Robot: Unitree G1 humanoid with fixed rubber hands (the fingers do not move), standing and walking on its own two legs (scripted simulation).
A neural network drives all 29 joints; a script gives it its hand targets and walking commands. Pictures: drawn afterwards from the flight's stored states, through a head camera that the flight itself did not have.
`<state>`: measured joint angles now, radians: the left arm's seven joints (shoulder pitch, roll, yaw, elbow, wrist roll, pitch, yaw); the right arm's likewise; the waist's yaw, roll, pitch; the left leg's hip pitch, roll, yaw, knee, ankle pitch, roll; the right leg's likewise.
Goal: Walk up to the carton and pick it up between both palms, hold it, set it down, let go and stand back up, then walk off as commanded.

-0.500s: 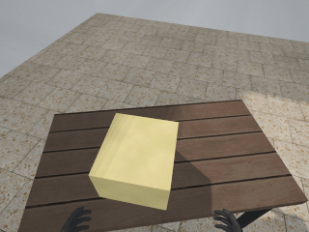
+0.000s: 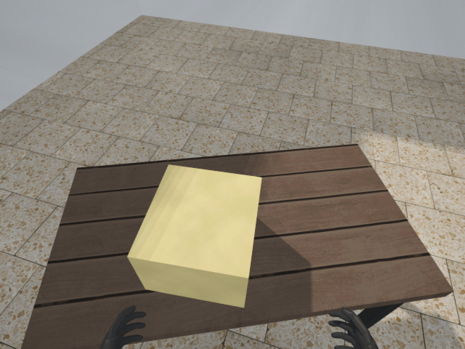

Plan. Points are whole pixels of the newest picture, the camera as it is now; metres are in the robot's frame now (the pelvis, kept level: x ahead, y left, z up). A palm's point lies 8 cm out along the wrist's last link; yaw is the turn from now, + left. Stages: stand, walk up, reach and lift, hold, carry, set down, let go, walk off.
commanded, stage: let go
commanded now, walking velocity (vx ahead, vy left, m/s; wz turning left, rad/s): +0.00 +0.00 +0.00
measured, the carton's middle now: (204, 232) +0.41 +0.08 -0.14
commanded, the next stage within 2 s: stand in 0.22 s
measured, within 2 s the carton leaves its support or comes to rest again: neither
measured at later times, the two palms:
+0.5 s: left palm out of the picture +0.09 +0.30 -0.09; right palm out of the picture +0.09 -0.30 -0.11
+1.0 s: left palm out of the picture +0.05 +0.32 -0.11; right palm out of the picture +0.05 -0.27 -0.12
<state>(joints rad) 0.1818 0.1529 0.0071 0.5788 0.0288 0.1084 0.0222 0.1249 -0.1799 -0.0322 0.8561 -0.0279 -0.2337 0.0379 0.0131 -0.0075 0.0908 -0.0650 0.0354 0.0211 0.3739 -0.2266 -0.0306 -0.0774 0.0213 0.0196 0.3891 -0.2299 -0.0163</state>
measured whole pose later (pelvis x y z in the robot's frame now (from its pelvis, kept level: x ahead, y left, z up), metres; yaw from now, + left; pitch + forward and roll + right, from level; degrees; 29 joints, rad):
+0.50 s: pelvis -0.01 +0.00 +0.00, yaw +2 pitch -2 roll +0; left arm 0.21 0.35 0.04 0.79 0.03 -0.01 0.00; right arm 0.18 -0.35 -0.03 0.93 -0.03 -0.02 0.00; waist 0.00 0.02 0.01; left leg -0.17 0.03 -0.01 0.43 -0.23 -0.03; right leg -0.16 0.02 -0.02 0.43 -0.23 -0.02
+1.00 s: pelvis -0.02 +0.02 +0.00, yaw +1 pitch -2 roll +0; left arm 0.19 0.36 0.00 1.00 0.01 -0.02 -0.01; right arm 0.16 -0.35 0.03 1.06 -0.02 -0.02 0.01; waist 0.00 0.01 0.02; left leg -0.15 0.01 0.02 0.36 -0.17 0.00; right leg -0.16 -0.01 0.02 0.38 -0.18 0.01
